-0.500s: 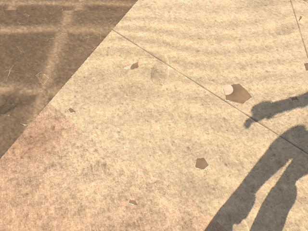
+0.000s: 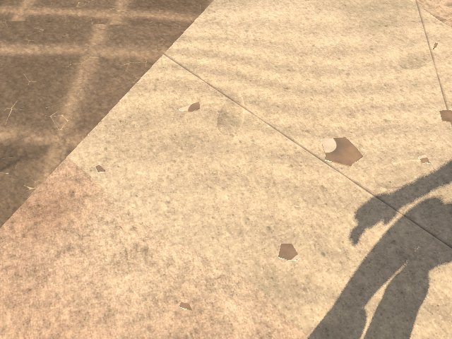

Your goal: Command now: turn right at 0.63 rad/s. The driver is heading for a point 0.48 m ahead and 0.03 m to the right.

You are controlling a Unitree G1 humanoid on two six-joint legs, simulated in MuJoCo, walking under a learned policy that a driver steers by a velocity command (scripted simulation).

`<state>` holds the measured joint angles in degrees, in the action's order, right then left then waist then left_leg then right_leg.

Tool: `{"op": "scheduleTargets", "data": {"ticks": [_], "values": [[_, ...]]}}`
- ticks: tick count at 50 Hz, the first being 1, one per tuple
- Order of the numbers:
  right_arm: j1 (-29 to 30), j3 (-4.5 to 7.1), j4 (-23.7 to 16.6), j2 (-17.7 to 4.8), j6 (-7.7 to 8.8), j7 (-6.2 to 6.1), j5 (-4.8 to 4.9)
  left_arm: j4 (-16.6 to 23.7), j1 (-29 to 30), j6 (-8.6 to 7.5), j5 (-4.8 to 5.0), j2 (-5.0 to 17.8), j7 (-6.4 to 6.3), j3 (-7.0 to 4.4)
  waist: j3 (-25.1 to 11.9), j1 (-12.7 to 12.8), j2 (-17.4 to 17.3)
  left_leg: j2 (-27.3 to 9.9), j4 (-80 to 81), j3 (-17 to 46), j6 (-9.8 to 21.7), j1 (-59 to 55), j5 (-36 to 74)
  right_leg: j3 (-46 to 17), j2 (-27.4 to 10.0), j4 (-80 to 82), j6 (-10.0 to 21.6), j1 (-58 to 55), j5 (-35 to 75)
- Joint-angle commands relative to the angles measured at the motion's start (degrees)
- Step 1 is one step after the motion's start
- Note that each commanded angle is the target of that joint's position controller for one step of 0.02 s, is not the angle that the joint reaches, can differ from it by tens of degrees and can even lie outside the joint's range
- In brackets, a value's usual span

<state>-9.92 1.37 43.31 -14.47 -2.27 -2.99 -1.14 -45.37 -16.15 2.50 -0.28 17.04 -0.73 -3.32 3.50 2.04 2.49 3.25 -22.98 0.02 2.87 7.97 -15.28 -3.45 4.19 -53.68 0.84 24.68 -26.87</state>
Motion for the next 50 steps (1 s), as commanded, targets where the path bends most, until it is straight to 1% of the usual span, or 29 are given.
{"op": "scheduleTargets", "data": {"ticks": [1, 3, 7, 10, 12, 13, 14, 15, 16, 17, 18, 19, 20, 21, 22, 23, 24, 25, 26, 28, 30, 33, 38, 41, 45, 47, 48, 49, 50], "values": [[3.41, 1.06, -4.83, -6.11, 1.24, -0.60, -0.47, 3.80, 0.10, 1.18, -0.79, 6.87, 1.09, -2.57, -1.41, 0.12, -8.85, -17.71, 5.85, 5.96, 8.78, -3.06, 31.09, 1.04, -3.82, -13.25, -1.82, 7.49, 0.65], [1.14, 1.46, -4.59, -7.19, 1.29, -0.54, -0.67, 4.77, 1.78, 1.69, -0.21, 5.83, 2.69, -2.24, -1.71, -1.86, -10.75, -16.28, 5.09, 2.64, 8.42, -6.37, 31.70, 2.99, -4.06, -9.97, -3.50, 8.93, 2.76], [-1.74, 2.27, -3.79, -8.85, 1.51, 0.23, -0.87, 8.52, 6.60, 2.29, -0.13, 3.79, 4.45, -1.44, -2.52, -4.33, -11.67, -18.53, 2.64, -1.03, 8.25, -9.03, 32.46, 5.30, -5.59, 1.07, -3.33, 6.81, 2.36], [-1.04, 3.09, -4.18, -10.62, 1.87, 1.34, -0.85, 10.39, 7.08, 2.33, 0.09, 3.67, 4.57, -1.44, -3.43, -4.00, -12.67, -19.29, -0.56, -4.64, 6.44, -5.48, 34.39, 8.84, -4.82, 8.65, -1.40, -0.42, 2.37], [-1.01, 3.54, -4.40, -11.46, 2.05, 1.93, -0.18, 11.29, 6.67, 2.25, 0.09, 4.05, 4.27, -1.71, -4.03, -3.44, -12.86, -20.28, -4.00, -5.92, 4.97, -4.10, 33.57, 10.28, -4.12, 13.35, -0.21, -3.83, 3.13], [-1.84, 3.59, -3.95, -11.67, 2.12, 2.03, 0.42, 11.21, 5.47, 1.99, -0.49, 3.87, 4.03, -1.71, -4.61, -2.71, -11.98, -19.50, -7.70, -6.20, 4.02, -1.36, 32.55, 9.62, -2.98, 18.50, 0.65, -8.13, 4.68], [-2.50, 3.51, -3.09, -11.49, 2.04, 2.24, 0.80, 10.05, 1.43, 1.19, -1.36, 4.02, 3.35, -1.83, -6.16, 0.09, -7.65, -17.37, -14.41, -8.07, 1.81, 2.90, 28.05, 8.09, -1.68, 27.50, 1.70, -15.63, 13.15], [-4.67, 2.68, -3.63, -8.98, 1.89, 2.48, 0.78, 9.48, -2.95, 0.06, -2.39, 9.47, 2.33, -3.03, -9.66, 1.85, 4.77, -13.18, -27.30, -10.62, -1.85, 13.55, 10.96, -6.36, -11.70, 34.81, 3.92, -26.88, 24.33], [-4.06, 0.65, -7.00, -2.84, 1.01, 2.35, 0.10, 11.02, -2.60, -0.59, -0.71, 15.66, 1.76, -3.85, -11.58, 0.88, 16.37, -4.02, -35.52, -8.98, -4.36, 23.38, -22.44, -24.17, -29.19, 36.32, 13.41, -25.95, 46.47], [-1.12, 1.26, -5.09, -5.78, -0.27, 2.05, -0.04, 9.91, -4.69, -0.97, 0.33, 8.85, 1.14, -2.16, -14.30, 3.89, 5.75, -7.32, -39.44, -0.48, -4.06, 17.46, -20.49, -16.70, -27.52, 34.46, 15.76, -23.40, 46.16], [-1.12, 0.76, -4.27, -4.24, -0.69, 2.52, 1.20, 9.72, 0.10, -1.18, -0.44, 3.70, 0.44, 0.18, -10.04, 1.08, 5.79, -7.35, -38.14, 1.05, -3.60, 15.97, -17.60, -10.76, -24.62, 35.50, 14.51, -18.93, 41.84], [-1.97, 0.60, -2.61, -4.08, -0.66, 2.81, 1.62, 9.85, 5.22, -1.18, -1.04, 0.67, -0.27, 1.47, -5.93, -0.93, 4.33, -7.60, -34.04, 2.80, -3.47, 14.24, -13.96, -5.49, -21.11, 37.33, 11.27, -15.47, 34.84], [-2.81, 1.33, -1.43, -5.85, -0.73, 2.98, 0.89, 10.15, 8.19, -1.29, -1.22, 1.44, -1.12, 1.54, -3.71, -1.80, 6.01, -6.01, -33.33, 2.20, -3.44, 13.83, -10.72, -2.02, -18.69, 37.58, 9.22, -14.76, 34.47], [-5.19, 2.25, -0.16, -8.11, -0.85, 3.24, 0.23, 10.08, 8.24, -1.16, -1.19, 3.65, -1.59, 0.96, -3.43, -2.02, 7.22, -4.41, -35.85, 1.05, -3.66, 14.12, -9.21, 0.50, -17.85, 36.65, 9.16, -15.60, 39.26], [-6.49, 2.90, 0.49, -9.20, -0.89, 3.48, 0.23, 9.90, 7.20, -0.98, -1.02, 5.00, -1.71, 0.57, -4.10, -1.96, 5.62, -3.54, -38.69, 0.81, -3.77, 15.40, -9.04, 1.47, -18.61, 35.98, 9.57, -17.35, 42.11], [-7.70, 3.24, 0.71, -9.74, -0.79, 3.91, 0.37, 9.61, 4.05, -0.99, -1.22, 6.30, -1.39, -0.08, -6.52, -0.87, 4.38, -3.87, -40.70, 0.33, -3.49, 17.38, -8.04, 0.58, -19.37, 38.80, 9.56, -20.32, 26.64], [-6.82, 3.51, 0.33, -9.74, -0.86, 4.54, 0.15, 9.16, 2.49, -1.21, -1.46, 6.54, -1.10, -0.31, -5.68, -0.09, 4.59, -4.76, -41.19, 0.26, -3.12, 21.05, -6.49, -1.79, -20.25, 42.74, 8.92, -21.75, 7.44], [-5.00, 3.80, -0.51, -9.71, -0.94, 5.29, -0.07, 8.81, 2.31, -1.56, -1.53, 6.72, -0.96, -0.46, -3.15, 0.22, 6.13, -5.27, -41.21, 0.03, -2.97, 25.34, -4.97, -4.08, -21.08, 46.24, 8.01, -22.31, -4.60], [-3.39, 4.09, -1.03, -9.63, -0.95, 6.04, 0.01, 8.51, 2.35, -2.15, -1.65, 6.47, -0.88, -0.48, -0.92, 0.28, 6.76, -5.74, -41.08, 0.19, -3.01, 28.98, -2.86, -5.11, -21.47, 48.62, 7.35, -22.99, -10.25], [-2.39, 4.40, -1.30, -8.57, -0.55, 6.96, -0.12, 7.59, 1.38, -3.60, -1.77, 5.76, -0.97, -0.64, 1.13, -0.06, 4.78, -6.23, -41.32, 0.50, -3.08, 34.22, 0.09, -3.99, -22.32, 50.28, 6.71, -25.31, -11.27], [-2.49, 4.53, -1.41, -7.18, -0.21, 7.12, -0.35, 6.50, 0.81, -4.93, -1.61, 5.17, -1.24, -0.84, 1.10, -0.74, 2.70, -6.74, -42.52, 0.61, -3.02, 37.83, 1.64, -1.11, -23.01, 50.28, 6.53, -27.26, -9.64], [-1.56, 4.63, -2.36, -6.22, -0.04, 7.51, -0.44, 5.22, 0.73, -6.36, -1.47, 4.32, -1.36, -0.86, 1.21, -1.47, 1.40, -7.76, -43.14, 0.51, -3.32, 41.48, 4.11, 2.52, -24.17, 50.26, 7.10, -27.10, -8.43], [1.09, 4.35, -4.81, -5.44, -0.28, 7.94, -0.73, 2.27, -0.85, -7.85, -1.64, 5.25, -1.22, -1.37, 2.53, -2.30, 0.60, -9.84, -43.36, 1.24, -2.46, 46.86, 8.78, 7.68, -26.26, 49.82, 7.40, -27.62, -5.41], [4.11, 4.05, -6.41, -5.51, -0.12, 8.19, -0.63, 0.31, -2.15, -8.43, -1.95, 5.57, -1.08, -1.56, 4.64, -1.94, 0.46, -11.16, -40.71, -0.52, -0.35, 48.55, 10.55, 12.56, -25.81, 50.32, 6.23, -28.78, -3.58], [9.61, 3.20, -8.47, -4.97, 0.54, 8.86, -0.07, -2.67, -4.96, -8.66, -2.61, 6.28, -0.78, -1.89, 8.13, -0.26, -0.02, -11.92, -32.00, -5.54, 3.81, 45.74, 9.83, 19.83, -24.32, 51.72, 5.35, -31.37, 2.13], [11.73, 2.62, -9.24, -4.26, 0.81, 8.80, 0.07, -4.22, -6.20, -8.34, -2.74, 6.52, -0.59, -1.91, 9.39, -0.05, -0.67, -11.11, -27.63, -8.60, 6.37, 42.90, 7.46, 23.83, -23.50, 50.32, 5.19, -33.66, 13.07], [10.57, 2.45, -9.04, -3.99, 0.90, 8.43, 0.30, -4.48, -5.09, -8.06, -2.54, 7.02, -0.46, -1.87, 8.50, -1.51, -0.58, -9.33, -24.76, -11.02, 7.85, 37.82, 5.40, 26.65, -22.44, 47.00, 4.72, -33.50, 28.84], [8.05, 2.55, -8.41, -4.00, 1.01, 7.66, 0.54, -4.30, -4.33, -7.50, -2.07, 8.47, -0.27, -2.12, 6.21, -3.16, -0.02, -6.16, -23.56, -13.98, 8.67, 31.52, 3.32, 28.16, -22.22, 40.62, 4.57, -34.07, 53.81], [2.11, 3.06, -6.93, -4.74, 1.21, 6.84, 0.83, -4.11, -4.05, -6.58, -1.44, 10.55, -0.08, -2.59, 1.95, -6.25, 0.85, -2.37, -23.54, -15.76, 9.09, 23.72, 0.69, 28.20, -23.03, 30.52, 4.69, -34.53, 74.28]]}}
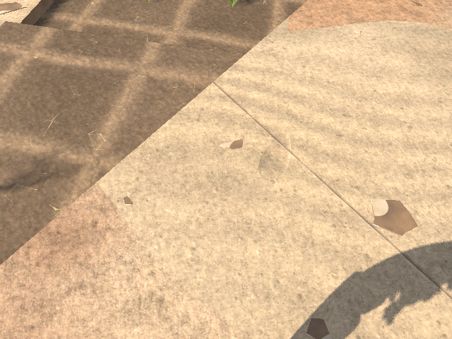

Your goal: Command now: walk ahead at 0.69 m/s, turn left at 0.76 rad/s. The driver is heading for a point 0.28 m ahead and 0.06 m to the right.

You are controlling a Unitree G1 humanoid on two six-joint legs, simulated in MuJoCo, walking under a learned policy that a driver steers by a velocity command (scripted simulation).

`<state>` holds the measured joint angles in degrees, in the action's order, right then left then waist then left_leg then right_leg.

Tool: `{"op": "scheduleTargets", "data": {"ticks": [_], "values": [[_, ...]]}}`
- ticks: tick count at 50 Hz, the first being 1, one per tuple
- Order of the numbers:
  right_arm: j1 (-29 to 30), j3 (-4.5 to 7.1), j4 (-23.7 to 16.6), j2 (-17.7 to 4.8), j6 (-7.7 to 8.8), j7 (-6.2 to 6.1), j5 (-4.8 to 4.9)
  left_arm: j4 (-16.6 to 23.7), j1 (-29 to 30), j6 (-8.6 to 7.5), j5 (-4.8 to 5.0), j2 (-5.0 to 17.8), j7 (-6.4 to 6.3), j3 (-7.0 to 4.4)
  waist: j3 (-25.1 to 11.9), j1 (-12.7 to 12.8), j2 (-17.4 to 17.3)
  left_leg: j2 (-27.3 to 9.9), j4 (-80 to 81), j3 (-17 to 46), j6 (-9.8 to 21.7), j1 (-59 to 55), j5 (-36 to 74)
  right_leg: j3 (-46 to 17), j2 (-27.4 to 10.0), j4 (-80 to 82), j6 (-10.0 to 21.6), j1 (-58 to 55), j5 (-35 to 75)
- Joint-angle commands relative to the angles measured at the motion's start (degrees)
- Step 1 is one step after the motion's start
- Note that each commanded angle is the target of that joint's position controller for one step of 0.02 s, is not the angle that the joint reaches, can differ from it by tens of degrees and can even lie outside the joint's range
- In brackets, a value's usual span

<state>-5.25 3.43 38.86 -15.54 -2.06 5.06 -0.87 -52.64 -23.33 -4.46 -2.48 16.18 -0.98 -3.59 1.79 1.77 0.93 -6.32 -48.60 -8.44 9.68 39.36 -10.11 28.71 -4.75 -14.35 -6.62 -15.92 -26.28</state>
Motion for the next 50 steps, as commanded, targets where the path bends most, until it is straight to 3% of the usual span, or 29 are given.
{"op": "scheduleTargets", "data": {"ticks": [1, 2, 3, 4, 5, 6, 7, 9, 11, 14, 18, 21, 25, 27, 28, 29, 30, 31, 32, 33, 34, 36, 39, 41, 42, 43, 45, 50], "values": [[-10.65, 1.91, -0.18, -5.13, 1.55, -1.95, 0.10, 3.09, 2.98, 1.22, 1.76, 13.22, 0.42, -2.68, -0.81, -9.45, 3.16, 10.22, 4.89, -5.62, 2.98, -18.96, -6.94, -5.59, -15.18, -21.11, 12.67, 9.79, 80.95], [-21.52, 3.38, 4.10, -6.96, 2.52, -3.17, -0.61, 3.42, 3.22, 1.42, 2.88, 12.82, 1.27, -2.34, -6.05, -13.74, 0.97, 12.80, 13.54, -1.49, 3.73, -35.19, -1.00, -7.18, -13.54, -37.04, 11.34, 17.78, 69.92], [-21.51, 4.54, 6.31, -11.48, 2.49, -4.17, -1.86, 3.77, 0.73, 1.28, 1.77, 4.41, 1.84, -0.36, -6.43, -9.60, -7.54, 2.93, 15.42, 14.34, 3.17, -47.70, -4.45, -10.72, -6.74, -55.15, 8.89, 35.41, 13.70], [-19.28, 5.94, 3.27, -20.00, 2.32, -4.42, -1.96, 9.07, -1.01, 0.77, 2.36, 2.03, 1.62, 0.18, -16.34, -5.40, -15.30, -13.26, 25.33, 47.77, 11.56, -56.69, 7.66, -19.12, 4.83, -77.93, 4.98, 51.06, -8.28], [-19.85, 5.72, 2.84, -18.00, 2.73, -4.20, -0.99, 9.67, 6.30, 0.39, 2.49, 5.52, 0.88, -0.09, -18.39, -8.30, -1.10, -14.06, 29.78, 44.51, 9.47, -55.80, 20.95, -28.91, 2.19, -76.67, 5.34, 53.06, 1.34], [-17.99, 4.92, 4.39, -16.08, 3.24, -4.90, -0.86, 9.57, 6.62, 0.04, 3.63, 3.96, 0.57, 0.56, -12.00, -5.66, -1.32, -14.74, 28.74, 36.07, 8.75, -48.60, 30.16, -27.82, 0.47, -74.16, 5.73, 52.56, 6.34], [-15.46, 3.72, 4.90, -11.90, 4.08, -5.00, -0.82, 7.74, 5.57, -0.06, 2.71, 3.11, 0.27, 0.99, -7.04, -3.41, 1.27, -11.60, 27.31, 29.10, 6.92, -40.70, 36.92, -28.68, -1.74, -69.32, 6.14, 49.65, 7.81], [-11.58, 1.65, 4.76, -6.68, 5.13, -4.99, 0.06, 5.54, 2.36, 1.72, 1.10, 3.40, 0.58, 0.79, -5.49, -0.30, 0.33, -7.97, 28.58, 20.47, 4.52, -31.60, 42.38, -30.16, -2.68, -63.46, 6.67, 42.80, 7.90], [-12.33, 1.11, 5.86, -6.29, 6.19, -4.53, 0.46, 4.52, 1.07, 3.40, 1.06, 3.16, 0.99, 0.61, -5.29, 1.03, 0.06, -6.44, 30.41, 16.55, 3.19, -29.55, 48.46, -29.73, -2.29, -57.60, 6.52, 40.36, 7.64], [-12.62, 0.63, 6.80, -6.22, 6.53, -4.80, 0.24, 3.87, 2.69, 4.31, 1.15, 1.55, 1.48, 0.88, -5.11, 0.96, -2.07, -3.65, 31.84, 11.46, 1.51, -32.28, 53.18, -27.79, -0.77, -50.96, 6.49, 43.70, 13.08], [-12.16, -0.85, 7.80, -3.44, 5.79, -5.65, 0.36, 3.93, 7.19, 4.26, 0.95, 0.80, 1.69, 1.27, -3.59, -0.46, -5.49, -0.62, 32.49, 7.22, -0.86, -34.85, 48.65, -25.98, 0.32, -39.14, 6.20, 45.55, 20.94], [-13.86, -1.36, 9.62, -3.19, 5.31, -6.24, 0.09, 4.33, 10.57, 3.94, 0.95, 0.09, 1.34, 1.73, -2.38, -2.36, -6.28, -1.49, 31.59, 7.03, -0.72, -36.94, 48.78, -25.19, 1.33, -29.80, 6.55, 44.14, 23.58], [-14.39, -1.54, 12.02, -3.29, 4.58, -6.86, -0.22, 2.76, 8.40, 3.32, 0.75, 0.58, 0.36, 1.65, -0.53, -2.40, -6.12, -3.68, 27.59, 9.28, 0.13, -38.69, 50.64, -25.20, 3.26, -22.94, 8.55, 40.09, 18.76], [-13.09, -1.44, 12.89, -3.80, 4.31, -7.19, 0.06, 0.97, 4.14, 2.60, 0.69, 0.72, -0.31, 1.38, -0.07, -0.50, -4.91, -3.78, 22.54, 10.59, -0.15, -38.60, 51.69, -25.43, 4.34, -16.46, 10.20, 35.28, 17.93], [-12.03, -1.34, 13.22, -4.30, 4.43, -7.25, 0.48, -0.28, 0.61, 1.86, 0.51, 0.71, -0.67, 1.35, -0.82, 1.84, -2.67, -2.36, 18.47, 10.11, -1.81, -36.83, 48.22, -26.82, 3.13, -9.25, 10.94, 29.03, 28.16], [-12.34, -1.43, 12.55, -4.30, 4.91, -7.21, 0.54, -1.53, -3.59, 1.06, 0.47, 3.70, -1.08, 0.73, -4.83, 2.36, 1.43, 1.02, 12.39, 9.43, -3.92, -32.90, 35.24, -32.78, -2.92, -9.79, 12.18, 19.71, 54.55], [-21.06, -1.77, 14.58, -1.00, 4.31, -6.76, 1.64, -2.32, -3.73, 1.44, 1.38, 5.62, -1.26, 0.50, -9.95, -1.58, 11.10, 7.99, 3.10, 8.10, -6.28, -28.46, 4.41, -43.20, -13.55, -11.83, 21.89, 14.04, 75.87], [-18.55, -1.71, 15.65, -1.47, 2.94, -6.83, 1.25, -2.11, -2.43, 1.92, 1.95, 0.82, -0.73, 2.03, -11.21, 0.07, 11.08, 11.09, -1.55, 10.42, -6.08, -25.96, -23.58, -48.34, -17.28, -8.47, 25.99, 16.04, 73.98], [-16.30, -1.53, 15.74, -1.43, 2.14, -6.79, 0.42, -1.67, 1.24, 2.03, 1.67, 0.82, -0.45, 2.23, -7.40, -1.07, 7.27, 10.41, -4.63, 13.02, -6.17, -25.18, -27.48, -46.49, -16.12, -5.97, 25.89, 21.75, 61.32], [-14.37, -1.54, 16.17, -1.17, 1.64, -6.63, -0.14, -0.99, 5.20, 2.42, 1.21, 1.02, -0.60, 2.28, -5.27, -2.17, 3.96, 9.84, -4.73, 13.46, -6.61, -25.37, -26.01, -44.04, -13.59, -3.88, 24.10, 25.92, 48.70], [-13.21, -1.62, 16.41, -0.68, 1.12, -6.50, -0.19, -0.80, 7.92, 2.78, 1.01, 0.64, -1.06, 2.59, -2.71, -3.27, 3.55, 8.57, -1.25, 13.17, -7.08, -26.31, -23.30, -40.92, -11.28, -1.63, 21.54, 30.27, 39.42], [-13.68, -2.14, 17.78, 0.46, 0.46, -6.63, -0.22, -1.24, 10.09, 3.41, 0.76, 0.91, -1.42, 2.66, -1.64, -4.05, 6.51, 8.15, 8.44, 10.68, -8.41, -28.01, -18.99, -37.29, -7.00, 0.25, 17.54, 31.66, 27.09], [-16.02, -2.44, 20.85, 1.12, 0.20, -7.16, 0.29, -2.55, 9.33, 4.22, 1.81, 2.41, -1.13, 2.11, -3.97, -3.71, 5.17, 8.29, 19.80, 8.18, -8.76, -32.71, -8.07, -36.53, -5.55, -0.31, 15.05, 31.25, 14.63], [-14.32, -2.61, 20.97, 0.14, 0.56, -7.22, -0.57, -3.26, 8.48, 4.69, 2.26, 2.52, -0.83, 1.72, -0.97, -2.62, 2.89, 5.46, 26.49, 11.70, -7.97, -33.98, -2.46, -36.60, -4.16, 0.93, 10.95, 35.59, 1.76], [-13.09, -2.65, 20.42, -0.99, 0.98, -7.20, -0.85, -3.36, 8.06, 4.99, 2.53, 1.99, -0.64, 1.64, 1.14, -1.49, 1.67, 2.79, 28.66, 15.36, -7.27, -30.11, -6.91, -35.82, -2.50, 1.05, 9.21, 35.91, -0.57], [-12.55, -2.70, 21.17, -1.06, 1.34, -7.11, -0.37, -3.55, 8.64, 5.23, 2.66, 0.90, -0.32, 1.61, 4.15, -0.75, -2.23, 2.35, 29.92, 16.23, -6.83, -22.41, -11.55, -33.43, -0.50, -0.30, 8.68, 31.52, 4.15], [-12.21, -3.12, 21.95, 0.17, 2.52, -7.21, 0.08, -5.15, 7.22, 5.02, 2.04, -0.78, -0.14, 1.85, 3.10, 0.27, -4.15, 1.51, 33.28, 17.28, -6.96, -18.83, -10.98, -32.42, -0.31, -4.63, 8.97, 23.62, 13.76], [-13.81, -3.25, 23.12, 0.42, 3.56, -7.56, 0.24, -7.61, 6.91, 4.28, 1.92, -0.89, -0.15, 1.97, 1.27, 0.12, -2.48, 1.55, 33.39, 16.64, -6.41, -23.48, -3.19, -31.90, -0.77, -5.70, 9.04, 22.56, 20.32]]}}
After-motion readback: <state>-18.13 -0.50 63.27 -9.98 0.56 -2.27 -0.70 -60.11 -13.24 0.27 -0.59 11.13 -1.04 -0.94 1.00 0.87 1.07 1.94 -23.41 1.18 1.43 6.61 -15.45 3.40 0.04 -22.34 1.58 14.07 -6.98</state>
